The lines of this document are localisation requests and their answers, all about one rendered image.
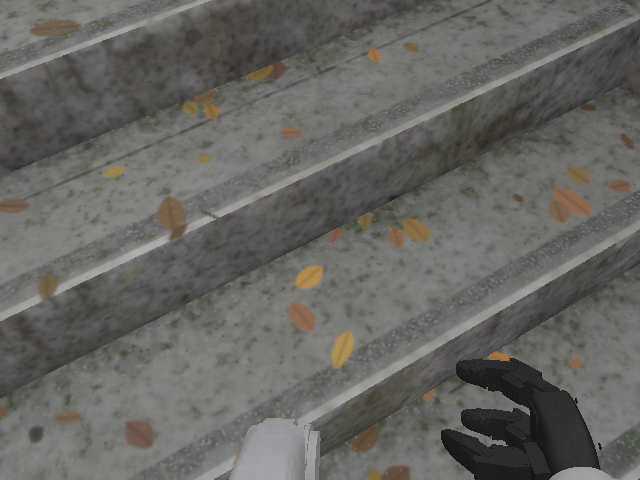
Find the left robot thigh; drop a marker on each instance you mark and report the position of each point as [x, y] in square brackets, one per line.
[278, 449]

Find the right robot hand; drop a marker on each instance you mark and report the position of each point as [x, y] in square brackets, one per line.
[553, 438]

